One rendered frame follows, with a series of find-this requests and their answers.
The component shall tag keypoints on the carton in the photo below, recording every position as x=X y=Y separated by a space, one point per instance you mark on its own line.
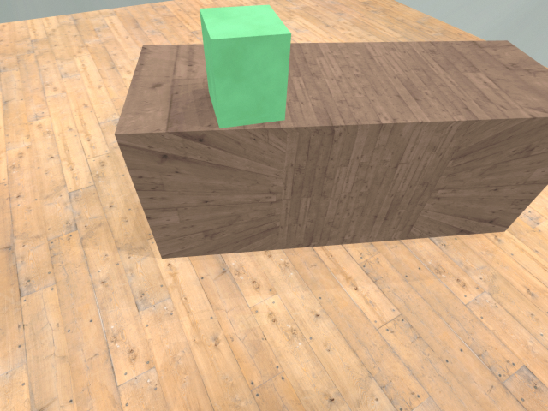
x=247 y=63

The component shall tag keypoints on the pedestal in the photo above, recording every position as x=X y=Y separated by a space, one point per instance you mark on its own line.
x=382 y=141

